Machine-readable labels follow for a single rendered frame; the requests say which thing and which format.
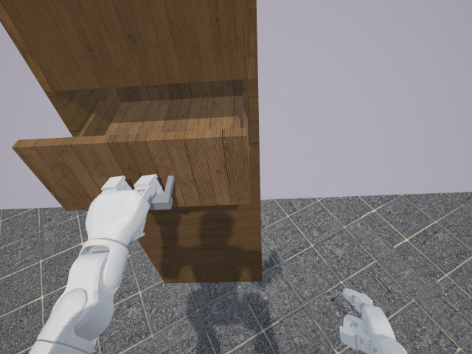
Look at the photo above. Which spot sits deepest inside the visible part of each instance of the robot right hand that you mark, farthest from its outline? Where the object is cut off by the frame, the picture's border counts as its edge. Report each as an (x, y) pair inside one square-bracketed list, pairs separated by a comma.
[(360, 334)]

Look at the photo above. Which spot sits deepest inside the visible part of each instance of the drawer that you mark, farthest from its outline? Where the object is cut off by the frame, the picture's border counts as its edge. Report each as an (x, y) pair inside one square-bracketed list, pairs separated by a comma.
[(196, 132)]

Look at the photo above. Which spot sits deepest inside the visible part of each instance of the robot right forearm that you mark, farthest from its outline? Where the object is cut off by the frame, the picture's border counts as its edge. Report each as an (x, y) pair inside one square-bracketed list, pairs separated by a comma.
[(386, 346)]

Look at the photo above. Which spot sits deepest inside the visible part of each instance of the cabinet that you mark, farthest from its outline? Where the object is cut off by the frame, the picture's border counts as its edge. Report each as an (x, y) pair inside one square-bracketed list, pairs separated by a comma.
[(77, 49)]

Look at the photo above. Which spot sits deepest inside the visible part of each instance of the handle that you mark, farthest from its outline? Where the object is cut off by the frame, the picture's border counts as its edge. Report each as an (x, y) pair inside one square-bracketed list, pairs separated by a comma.
[(163, 201)]

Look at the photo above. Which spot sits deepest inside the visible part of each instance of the robot left hand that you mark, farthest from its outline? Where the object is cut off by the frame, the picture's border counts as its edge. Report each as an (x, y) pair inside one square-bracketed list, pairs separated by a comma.
[(119, 213)]

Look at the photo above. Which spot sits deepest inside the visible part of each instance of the robot left forearm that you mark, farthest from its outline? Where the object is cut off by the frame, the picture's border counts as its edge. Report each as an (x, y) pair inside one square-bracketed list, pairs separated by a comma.
[(86, 307)]

